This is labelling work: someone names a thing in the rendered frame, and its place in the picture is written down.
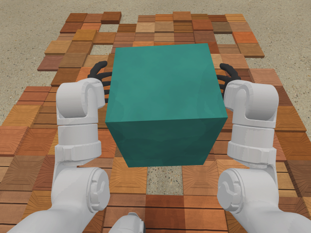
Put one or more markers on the robot left hand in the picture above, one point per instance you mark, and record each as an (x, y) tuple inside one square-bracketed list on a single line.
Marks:
[(100, 76)]

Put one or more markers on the carton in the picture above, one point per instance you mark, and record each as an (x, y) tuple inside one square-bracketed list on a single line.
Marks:
[(165, 106)]

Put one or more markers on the robot left forearm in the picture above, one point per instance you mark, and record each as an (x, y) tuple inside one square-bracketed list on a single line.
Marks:
[(77, 107)]

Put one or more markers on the left robot shin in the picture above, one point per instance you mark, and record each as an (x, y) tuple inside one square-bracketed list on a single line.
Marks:
[(134, 214)]

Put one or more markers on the robot right hand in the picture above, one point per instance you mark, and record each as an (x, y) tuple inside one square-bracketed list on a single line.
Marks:
[(232, 72)]

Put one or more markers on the left robot upper arm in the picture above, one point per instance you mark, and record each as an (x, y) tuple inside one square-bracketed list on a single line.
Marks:
[(78, 194)]

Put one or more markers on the right robot upper arm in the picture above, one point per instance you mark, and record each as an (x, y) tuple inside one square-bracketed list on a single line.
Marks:
[(251, 196)]

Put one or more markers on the robot right forearm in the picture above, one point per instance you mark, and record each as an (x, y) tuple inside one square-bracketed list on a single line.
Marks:
[(254, 108)]

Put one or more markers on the robot left thigh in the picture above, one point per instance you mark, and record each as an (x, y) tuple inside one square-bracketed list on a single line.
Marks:
[(128, 224)]

